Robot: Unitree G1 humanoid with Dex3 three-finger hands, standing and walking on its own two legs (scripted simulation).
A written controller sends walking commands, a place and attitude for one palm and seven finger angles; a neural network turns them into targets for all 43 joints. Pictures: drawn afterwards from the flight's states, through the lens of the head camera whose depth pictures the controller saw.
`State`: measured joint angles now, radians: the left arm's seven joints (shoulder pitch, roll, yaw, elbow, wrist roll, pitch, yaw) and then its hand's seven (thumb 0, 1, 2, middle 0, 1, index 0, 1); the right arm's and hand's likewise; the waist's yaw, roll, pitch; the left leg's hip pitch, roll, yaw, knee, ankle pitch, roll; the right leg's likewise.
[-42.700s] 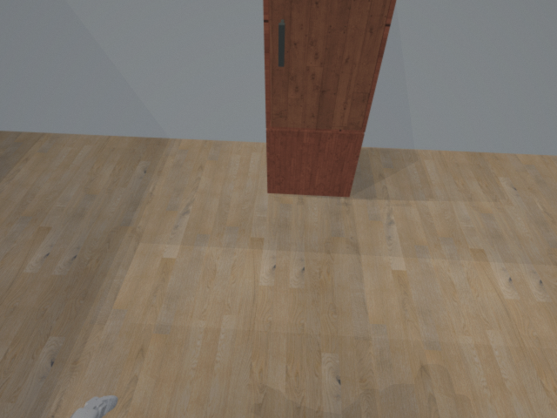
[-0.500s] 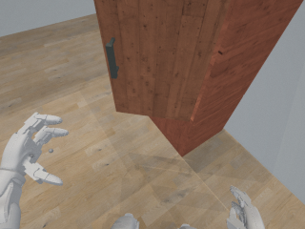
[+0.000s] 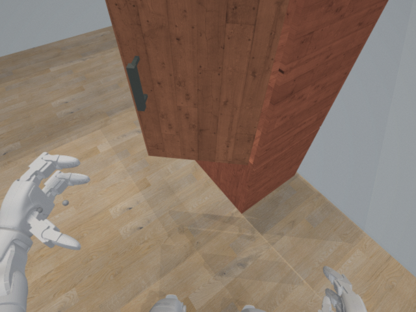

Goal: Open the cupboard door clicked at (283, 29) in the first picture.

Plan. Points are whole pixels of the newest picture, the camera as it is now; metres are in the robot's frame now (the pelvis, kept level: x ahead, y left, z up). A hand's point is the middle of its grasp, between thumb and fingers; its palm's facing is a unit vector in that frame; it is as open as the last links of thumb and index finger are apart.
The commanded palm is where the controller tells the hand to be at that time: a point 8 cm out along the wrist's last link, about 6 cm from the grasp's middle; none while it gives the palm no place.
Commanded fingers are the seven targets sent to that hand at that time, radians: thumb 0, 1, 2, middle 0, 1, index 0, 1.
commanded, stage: raise the hand with hooked fingers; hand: left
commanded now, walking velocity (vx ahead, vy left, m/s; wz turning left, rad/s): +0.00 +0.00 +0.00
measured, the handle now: (139, 84) +0.64 +0.22 +0.06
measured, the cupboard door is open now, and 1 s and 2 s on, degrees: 48 48 48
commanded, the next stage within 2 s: move the hooked fingers beside the handle in 0.14 s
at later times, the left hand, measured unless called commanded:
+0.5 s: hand (69, 183) +0.32 +0.28 +0.07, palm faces -0.05 -1.00 +0.00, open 14.0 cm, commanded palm +0.31 +0.33 +0.07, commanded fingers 0.00 -0.50 0.30 -0.30 -1.20 -0.30 -1.20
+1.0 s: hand (87, 145) +0.41 +0.28 +0.07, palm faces -0.07 -1.00 +0.01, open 14.0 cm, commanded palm +0.41 +0.33 +0.07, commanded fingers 0.00 -0.50 0.30 -0.30 -1.20 -0.30 -1.20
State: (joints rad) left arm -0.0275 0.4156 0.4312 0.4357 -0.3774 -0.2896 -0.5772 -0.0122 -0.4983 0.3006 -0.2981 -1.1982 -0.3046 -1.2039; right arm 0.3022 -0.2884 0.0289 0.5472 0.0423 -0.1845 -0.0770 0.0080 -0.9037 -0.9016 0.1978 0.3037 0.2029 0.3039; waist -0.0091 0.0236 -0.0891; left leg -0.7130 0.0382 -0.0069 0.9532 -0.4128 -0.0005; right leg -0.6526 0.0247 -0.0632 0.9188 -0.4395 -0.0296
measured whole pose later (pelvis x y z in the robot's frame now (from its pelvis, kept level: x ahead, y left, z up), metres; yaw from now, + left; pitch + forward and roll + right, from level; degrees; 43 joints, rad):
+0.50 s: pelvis -0.01 +0.01 -0.01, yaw +1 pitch +11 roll -2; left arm -0.28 0.46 0.41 0.63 -0.34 -0.28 -0.58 -0.01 -0.50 0.30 -0.30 -1.20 -0.30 -1.20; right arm 0.27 -0.29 0.05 0.57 0.04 -0.18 -0.10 0.01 -0.90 -0.90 0.20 0.30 0.20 0.30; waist -0.01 0.02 -0.07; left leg -0.78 0.03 -0.02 1.00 -0.42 0.01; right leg -0.70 0.01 -0.08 0.95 -0.44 -0.02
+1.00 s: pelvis +0.00 +0.02 -0.01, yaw -1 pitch +16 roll -3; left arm -0.58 0.54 0.45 0.93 -0.25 -0.33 -0.56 -0.01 -0.50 0.30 -0.30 -1.20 -0.30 -1.20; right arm 0.34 -0.29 0.04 0.61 0.03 -0.07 -0.07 0.01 -0.90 -0.90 0.20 0.30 0.20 0.30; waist -0.07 0.01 -0.10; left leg -0.87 0.04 0.00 1.03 -0.44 0.02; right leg -0.80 0.02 -0.05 0.98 -0.45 -0.01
